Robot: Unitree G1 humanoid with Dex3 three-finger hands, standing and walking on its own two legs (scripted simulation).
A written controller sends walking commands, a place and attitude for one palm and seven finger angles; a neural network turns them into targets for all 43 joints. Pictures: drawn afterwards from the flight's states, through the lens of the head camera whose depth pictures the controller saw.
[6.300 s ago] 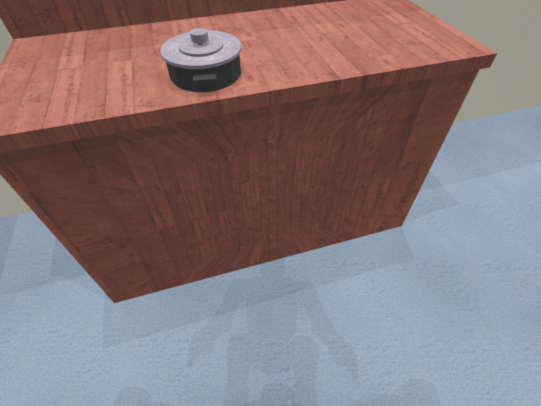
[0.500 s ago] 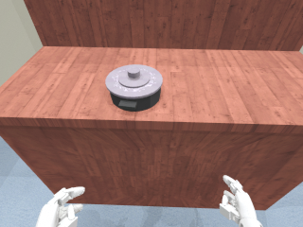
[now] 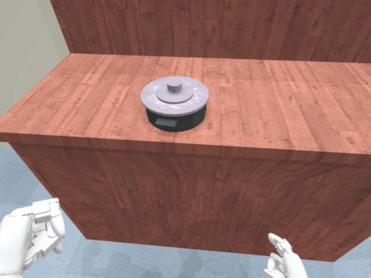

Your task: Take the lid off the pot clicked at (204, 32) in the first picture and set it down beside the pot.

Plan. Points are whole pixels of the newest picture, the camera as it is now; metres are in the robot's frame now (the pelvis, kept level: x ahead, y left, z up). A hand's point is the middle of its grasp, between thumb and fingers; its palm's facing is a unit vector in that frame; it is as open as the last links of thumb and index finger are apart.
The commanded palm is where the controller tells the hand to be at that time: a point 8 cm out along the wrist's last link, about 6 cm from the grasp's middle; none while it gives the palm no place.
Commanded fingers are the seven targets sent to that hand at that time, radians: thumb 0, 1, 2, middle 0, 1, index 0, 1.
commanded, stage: raise the hand higher, near the body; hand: left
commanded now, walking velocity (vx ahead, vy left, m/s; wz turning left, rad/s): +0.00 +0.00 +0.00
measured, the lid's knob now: (174, 85) +0.55 +0.11 +0.15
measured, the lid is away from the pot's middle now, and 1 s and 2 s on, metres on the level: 0.00 0.00 0.00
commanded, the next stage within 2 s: reach forward and open the fingers in 0.68 s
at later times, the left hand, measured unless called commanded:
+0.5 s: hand (47, 204) +0.17 +0.24 +0.17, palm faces +0.39 -0.83 -0.39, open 3.1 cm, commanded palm +0.11 +0.27 +0.20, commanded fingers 0.00 0.90 0.90 -1.30 -1.50 -1.30 -1.50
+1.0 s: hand (35, 174) +0.19 +0.26 +0.20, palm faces +0.43 -0.28 -0.86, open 2.9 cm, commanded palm +0.15 +0.27 +0.24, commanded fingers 0.00 0.58 1.15 -1.23 -1.07 -1.23 -1.07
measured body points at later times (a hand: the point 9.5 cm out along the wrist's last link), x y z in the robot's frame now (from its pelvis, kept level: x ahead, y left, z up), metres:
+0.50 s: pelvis +0.00 +0.00 +0.00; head -0.02 +0.00 +0.45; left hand +0.14 +0.28 +0.19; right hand +0.22 -0.20 -0.06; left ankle +0.03 +0.11 -0.74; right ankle -0.02 -0.12 -0.74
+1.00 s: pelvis -0.01 +0.01 -0.01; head -0.02 -0.02 +0.44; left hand +0.17 +0.27 +0.25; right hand +0.21 -0.20 -0.09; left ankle +0.03 +0.11 -0.74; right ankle -0.02 -0.12 -0.74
